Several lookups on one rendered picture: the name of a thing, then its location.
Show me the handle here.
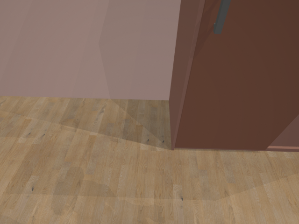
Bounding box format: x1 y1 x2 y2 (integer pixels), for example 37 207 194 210
213 0 231 34

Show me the wardrobe door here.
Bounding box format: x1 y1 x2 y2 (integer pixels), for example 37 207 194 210
270 115 299 147
175 0 299 150

